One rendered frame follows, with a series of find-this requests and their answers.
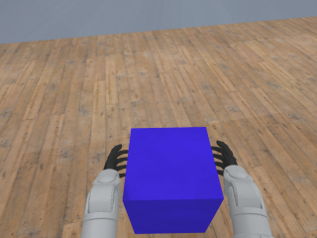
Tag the robot left hand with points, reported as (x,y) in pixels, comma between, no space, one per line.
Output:
(112,161)

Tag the right robot forearm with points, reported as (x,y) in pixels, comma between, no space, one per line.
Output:
(246,204)

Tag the left robot forearm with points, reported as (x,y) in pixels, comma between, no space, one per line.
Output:
(101,211)

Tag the robot right hand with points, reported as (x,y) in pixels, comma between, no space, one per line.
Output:
(227,157)

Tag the carton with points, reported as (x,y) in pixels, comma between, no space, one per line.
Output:
(171,181)

